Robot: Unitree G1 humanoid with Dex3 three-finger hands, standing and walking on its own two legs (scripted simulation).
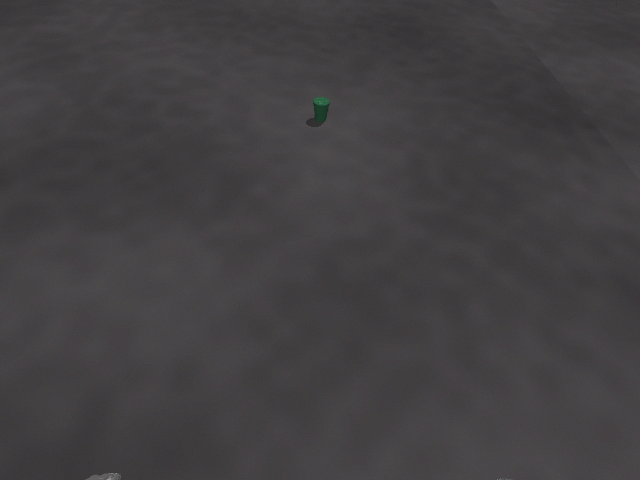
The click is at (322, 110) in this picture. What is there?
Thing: tapered cup
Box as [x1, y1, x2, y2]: [313, 97, 329, 121]
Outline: 317,97 313,100 315,117 317,121 323,121 326,117 329,100 324,97
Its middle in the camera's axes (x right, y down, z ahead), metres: +0.00 -0.73 +2.17
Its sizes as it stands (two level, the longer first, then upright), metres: 0.093 0.093 0.117
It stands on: the floor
